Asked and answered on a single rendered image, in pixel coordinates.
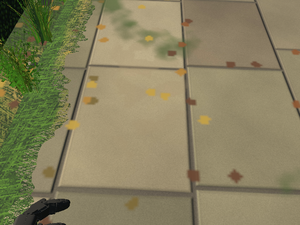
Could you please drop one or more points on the left robot hand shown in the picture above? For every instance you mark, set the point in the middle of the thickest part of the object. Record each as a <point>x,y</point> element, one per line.
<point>41,209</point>

